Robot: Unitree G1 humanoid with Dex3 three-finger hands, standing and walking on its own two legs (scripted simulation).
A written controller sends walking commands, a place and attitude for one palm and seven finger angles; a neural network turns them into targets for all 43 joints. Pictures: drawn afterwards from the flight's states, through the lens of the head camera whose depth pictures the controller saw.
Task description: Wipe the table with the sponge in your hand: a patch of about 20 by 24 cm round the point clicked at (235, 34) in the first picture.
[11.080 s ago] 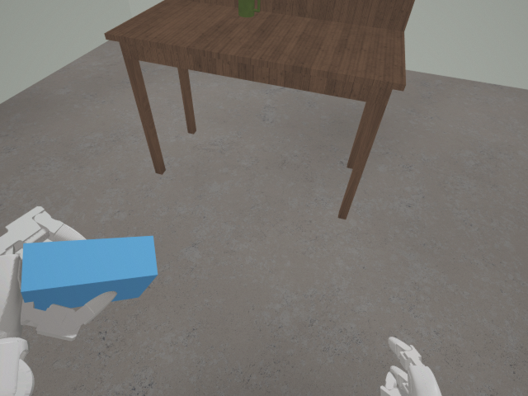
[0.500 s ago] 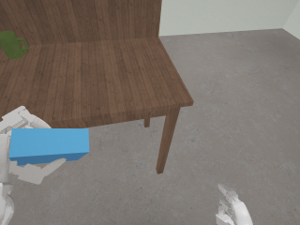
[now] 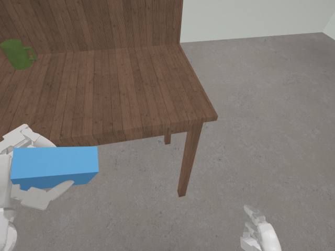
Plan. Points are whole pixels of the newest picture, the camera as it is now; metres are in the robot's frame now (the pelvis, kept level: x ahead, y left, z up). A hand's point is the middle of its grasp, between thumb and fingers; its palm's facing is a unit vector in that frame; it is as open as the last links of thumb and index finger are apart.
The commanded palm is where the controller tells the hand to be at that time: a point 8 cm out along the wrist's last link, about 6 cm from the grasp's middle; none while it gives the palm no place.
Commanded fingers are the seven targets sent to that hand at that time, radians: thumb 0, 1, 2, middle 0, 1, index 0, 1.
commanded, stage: look again from close up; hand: left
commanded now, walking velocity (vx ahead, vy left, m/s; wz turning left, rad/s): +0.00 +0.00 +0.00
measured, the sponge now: (69, 168) +0.23 +0.21 +0.14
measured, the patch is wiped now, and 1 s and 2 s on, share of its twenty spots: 0.00 0.00 0.00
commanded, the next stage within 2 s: shuffle to correct the standing spot in 0.12 s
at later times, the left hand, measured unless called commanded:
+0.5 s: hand (38, 166) +0.22 +0.26 +0.15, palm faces +0.36 -0.85 -0.39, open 9.2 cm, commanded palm +0.17 +0.30 +0.17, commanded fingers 0.00 0.10 1.30 -1.20 -1.60 -1.20 -1.60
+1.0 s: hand (42, 126) +0.31 +0.29 +0.15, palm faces +0.26 -0.83 -0.49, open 9.2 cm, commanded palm +0.26 +0.34 +0.17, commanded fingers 0.00 0.10 1.30 -1.20 -1.60 -1.20 -1.60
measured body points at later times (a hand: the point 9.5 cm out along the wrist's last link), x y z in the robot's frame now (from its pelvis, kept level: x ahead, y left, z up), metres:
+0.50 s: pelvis +0.01 +0.02 -0.01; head +0.01 +0.03 +0.44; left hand +0.19 +0.30 +0.17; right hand +0.17 -0.22 -0.08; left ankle -0.01 +0.09 -0.74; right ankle +0.03 -0.09 -0.74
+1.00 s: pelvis +0.07 +0.08 -0.03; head +0.10 +0.08 +0.42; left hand +0.29 +0.34 +0.18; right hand +0.20 -0.18 -0.11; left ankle +0.12 +0.24 -0.74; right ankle +0.03 -0.07 -0.74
